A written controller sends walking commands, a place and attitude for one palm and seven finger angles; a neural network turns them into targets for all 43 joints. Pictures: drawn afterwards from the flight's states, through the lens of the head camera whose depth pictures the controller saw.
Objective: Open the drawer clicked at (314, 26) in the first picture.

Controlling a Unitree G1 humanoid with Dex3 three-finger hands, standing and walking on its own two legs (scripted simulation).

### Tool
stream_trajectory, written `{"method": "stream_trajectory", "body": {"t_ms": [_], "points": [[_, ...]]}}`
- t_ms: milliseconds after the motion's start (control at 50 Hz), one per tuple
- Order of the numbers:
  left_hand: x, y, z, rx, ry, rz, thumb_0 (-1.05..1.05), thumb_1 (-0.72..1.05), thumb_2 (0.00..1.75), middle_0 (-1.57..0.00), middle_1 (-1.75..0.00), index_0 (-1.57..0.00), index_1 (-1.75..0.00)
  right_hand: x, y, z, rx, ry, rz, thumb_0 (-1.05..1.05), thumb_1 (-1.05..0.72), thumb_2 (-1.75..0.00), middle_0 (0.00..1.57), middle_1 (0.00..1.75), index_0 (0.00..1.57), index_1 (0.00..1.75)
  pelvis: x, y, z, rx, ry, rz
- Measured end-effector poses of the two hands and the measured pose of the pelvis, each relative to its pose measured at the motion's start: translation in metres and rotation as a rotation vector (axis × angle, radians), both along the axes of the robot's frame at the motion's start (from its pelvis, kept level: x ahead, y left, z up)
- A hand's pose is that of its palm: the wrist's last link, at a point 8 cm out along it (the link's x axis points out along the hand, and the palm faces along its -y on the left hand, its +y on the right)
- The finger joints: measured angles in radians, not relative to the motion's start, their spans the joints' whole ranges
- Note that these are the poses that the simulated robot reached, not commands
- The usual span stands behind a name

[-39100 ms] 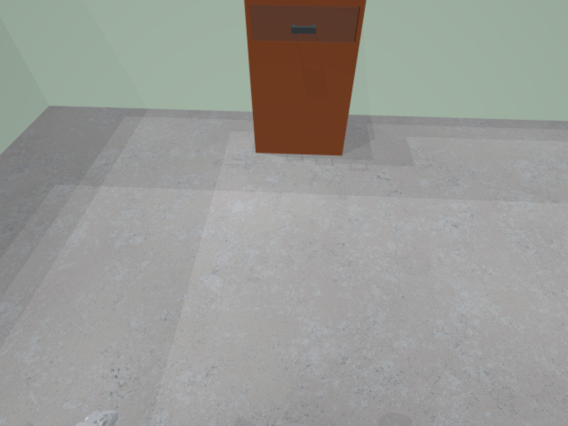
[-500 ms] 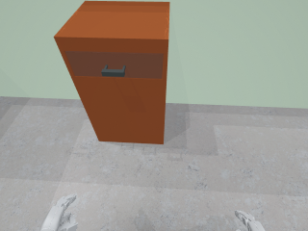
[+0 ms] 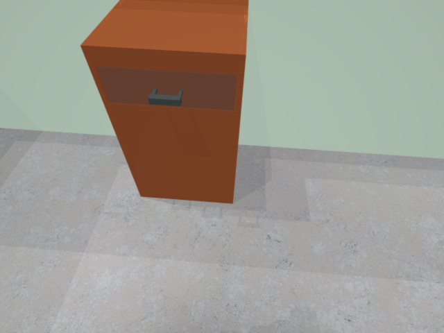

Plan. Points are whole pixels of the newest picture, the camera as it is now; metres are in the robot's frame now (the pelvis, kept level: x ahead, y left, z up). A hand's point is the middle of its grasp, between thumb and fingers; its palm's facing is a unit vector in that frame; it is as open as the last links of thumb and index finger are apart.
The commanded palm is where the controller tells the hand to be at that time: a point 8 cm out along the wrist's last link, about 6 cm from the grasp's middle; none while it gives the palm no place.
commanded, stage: let the arm hang, fingers relaxed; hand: left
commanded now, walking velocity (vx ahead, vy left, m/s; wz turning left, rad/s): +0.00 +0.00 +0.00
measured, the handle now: (166, 95) +0.81 +0.24 -0.07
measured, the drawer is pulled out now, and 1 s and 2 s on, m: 0.00 0.00 0.00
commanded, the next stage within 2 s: look to check the result in 0.40 s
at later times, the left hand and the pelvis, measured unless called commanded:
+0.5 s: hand out of the picture +0.10 +0.21 -0.16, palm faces -0.04 -0.95 -0.30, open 7.4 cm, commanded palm none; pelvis +0.02 -0.01 +0.00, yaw -1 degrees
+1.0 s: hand out of the picture +0.09 +0.20 -0.16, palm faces -0.04 -0.95 -0.32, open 7.4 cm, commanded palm none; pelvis +0.03 -0.03 +0.00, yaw -1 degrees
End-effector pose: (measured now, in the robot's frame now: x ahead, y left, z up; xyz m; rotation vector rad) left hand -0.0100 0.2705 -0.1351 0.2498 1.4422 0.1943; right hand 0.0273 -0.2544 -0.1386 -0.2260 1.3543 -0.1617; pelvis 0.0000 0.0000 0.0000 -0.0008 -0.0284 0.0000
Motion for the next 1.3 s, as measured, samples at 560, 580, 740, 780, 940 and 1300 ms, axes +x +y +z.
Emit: {"method": "stream_trajectory", "body": {"t_ms": [560, 580, 740, 780, 940, 1300], "points": [[0.100, -0.014, 0.010, 0.014, -0.184, -0.084, 0.00, 0.90, 0.90, -0.20, -0.30, -0.20, -0.30, 0.035, -0.046, 0.012, -0.066, -0.061, -0.014, 0.01, -0.90, -0.90, 0.20, 0.30, 0.20, 0.30, 0.023, -0.016, 0.002, 0.014, 0.007, -0.015], [0.099, -0.014, 0.010, 0.015, -0.179, -0.083, 0.00, 0.90, 0.90, -0.20, -0.30, -0.20, -0.30, 0.035, -0.047, 0.012, -0.066, -0.059, -0.015, 0.01, -0.90, -0.90, 0.20, 0.30, 0.20, 0.30, 0.023, -0.016, 0.002, 0.014, 0.007, -0.015], [0.095, -0.016, 0.009, 0.026, -0.145, -0.075, 0.00, 0.90, 0.90, -0.20, -0.30, -0.20, -0.30, 0.041, -0.047, 0.009, -0.053, -0.051, -0.016, 0.01, -0.90, -0.90, 0.20, 0.30, 0.20, 0.30, 0.029, -0.021, 0.002, 0.015, 0.008, -0.020], [0.094, -0.017, 0.010, 0.029, -0.142, -0.072, 0.00, 0.90, 0.90, -0.20, -0.30, -0.20, -0.30, 0.043, -0.046, 0.008, -0.048, -0.054, -0.016, 0.01, -0.90, -0.90, 0.20, 0.30, 0.20, 0.30, 0.030, -0.022, 0.002, 0.016, 0.008, -0.021], [0.097, -0.019, 0.011, 0.034, -0.148, -0.068, 0.00, 0.90, 0.90, -0.20, -0.30, -0.20, -0.30, 0.052, -0.044, 0.005, -0.033, -0.069, -0.016, 0.01, -0.90, -0.90, 0.20, 0.30, 0.20, 0.30, 0.034, -0.025, 0.002, 0.016, 0.007, -0.024], [0.099, -0.031, 0.002, -0.002, -0.153, -0.056, 0.00, 0.90, 0.90, -0.20, -0.30, -0.20, -0.30, 0.042, -0.035, 0.000, -0.023, -0.037, -0.023, 0.01, -0.90, -0.90, 0.20, 0.30, 0.20, 0.30, 0.041, -0.023, -0.002, 0.010, 0.005, -0.017]]}}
